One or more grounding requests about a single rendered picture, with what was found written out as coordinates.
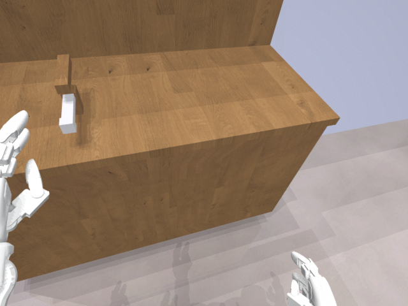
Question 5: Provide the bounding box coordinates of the tap lever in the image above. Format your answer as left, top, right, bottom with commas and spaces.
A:
59, 94, 77, 134

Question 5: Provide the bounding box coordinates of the counter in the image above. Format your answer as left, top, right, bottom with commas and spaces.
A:
0, 0, 340, 282

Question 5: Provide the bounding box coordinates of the robot left forearm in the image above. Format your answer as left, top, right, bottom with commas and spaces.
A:
0, 242, 17, 306

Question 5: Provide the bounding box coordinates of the robot right hand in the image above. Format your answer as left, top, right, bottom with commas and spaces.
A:
287, 251, 337, 306

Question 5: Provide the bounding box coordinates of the robot left hand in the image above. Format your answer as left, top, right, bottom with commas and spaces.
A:
0, 110, 49, 243

